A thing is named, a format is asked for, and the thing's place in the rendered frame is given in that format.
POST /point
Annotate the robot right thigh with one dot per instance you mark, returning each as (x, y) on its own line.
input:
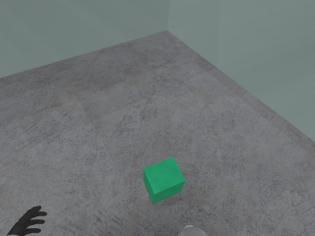
(192, 231)

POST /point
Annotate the carton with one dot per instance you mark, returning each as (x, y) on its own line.
(163, 180)

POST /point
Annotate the left robot hand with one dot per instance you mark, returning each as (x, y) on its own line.
(21, 227)

